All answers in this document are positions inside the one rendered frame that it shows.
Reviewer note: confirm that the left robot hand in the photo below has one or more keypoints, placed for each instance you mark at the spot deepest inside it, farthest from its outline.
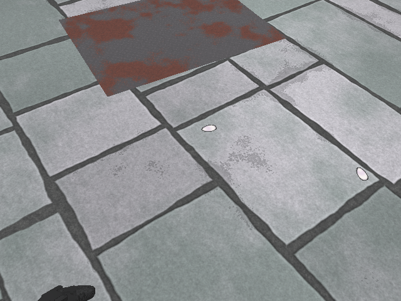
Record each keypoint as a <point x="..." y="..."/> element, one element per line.
<point x="72" y="293"/>

